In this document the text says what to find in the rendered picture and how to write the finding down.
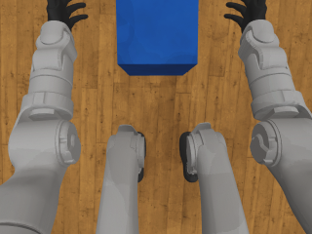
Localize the right robot hand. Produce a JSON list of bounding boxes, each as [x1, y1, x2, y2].
[[224, 0, 267, 34]]

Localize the robot left thigh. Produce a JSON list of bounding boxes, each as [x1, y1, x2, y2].
[[96, 131, 145, 234]]

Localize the right robot upper arm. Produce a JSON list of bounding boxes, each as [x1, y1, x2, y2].
[[250, 118, 312, 234]]

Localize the carton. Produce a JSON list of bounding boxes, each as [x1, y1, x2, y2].
[[116, 0, 199, 76]]

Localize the robot right foot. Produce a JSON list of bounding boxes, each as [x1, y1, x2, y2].
[[178, 132, 198, 183]]

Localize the robot right forearm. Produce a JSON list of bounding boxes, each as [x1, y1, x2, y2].
[[238, 19, 312, 121]]

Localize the robot left forearm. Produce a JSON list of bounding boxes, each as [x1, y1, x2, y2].
[[8, 20, 78, 165]]

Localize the left robot hand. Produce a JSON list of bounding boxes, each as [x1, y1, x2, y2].
[[46, 0, 89, 32]]

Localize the left robot upper arm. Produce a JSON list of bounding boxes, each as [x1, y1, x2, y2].
[[0, 119, 81, 234]]

